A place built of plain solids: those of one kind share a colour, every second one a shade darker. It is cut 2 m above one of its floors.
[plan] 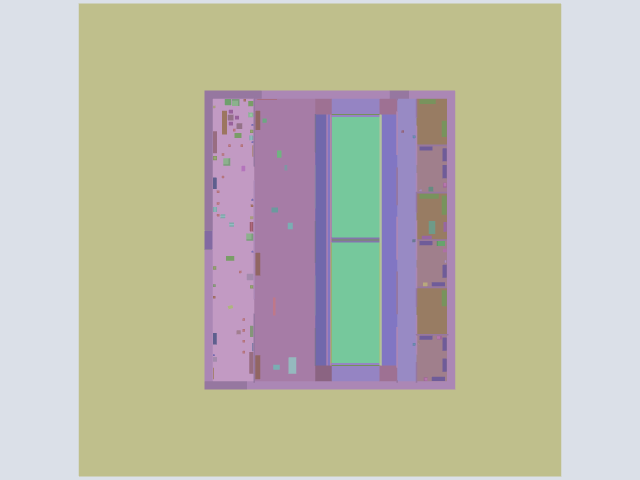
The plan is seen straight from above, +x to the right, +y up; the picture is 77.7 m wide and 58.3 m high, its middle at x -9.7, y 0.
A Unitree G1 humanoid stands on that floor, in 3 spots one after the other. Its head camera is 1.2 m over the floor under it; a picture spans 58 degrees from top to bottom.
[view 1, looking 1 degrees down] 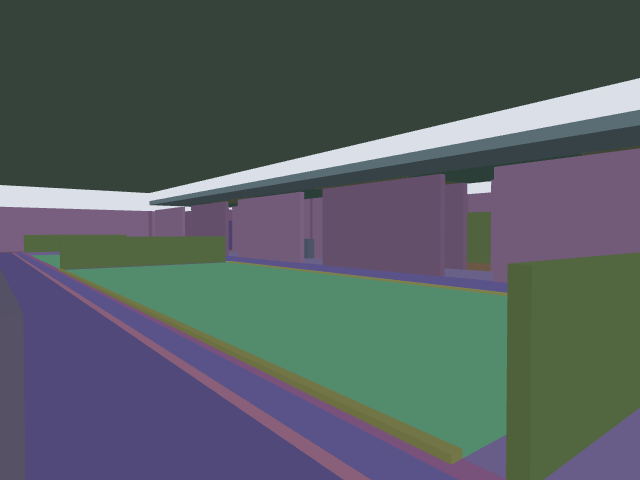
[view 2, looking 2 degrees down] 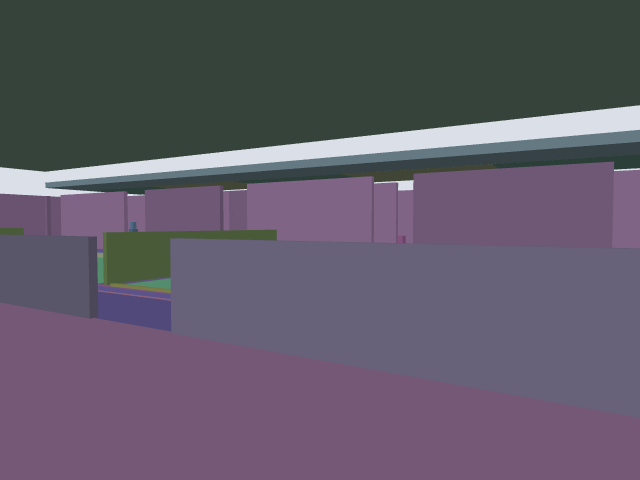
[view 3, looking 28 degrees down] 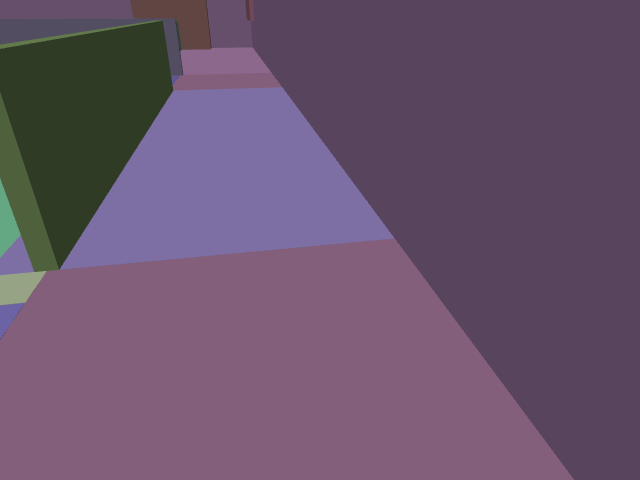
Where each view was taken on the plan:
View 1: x -10.28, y -16.28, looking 52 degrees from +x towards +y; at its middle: wall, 19.82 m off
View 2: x -13.63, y -8.07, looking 30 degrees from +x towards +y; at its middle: wall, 15.25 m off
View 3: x -0.33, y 16.28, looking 169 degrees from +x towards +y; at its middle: floor_baulk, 2.56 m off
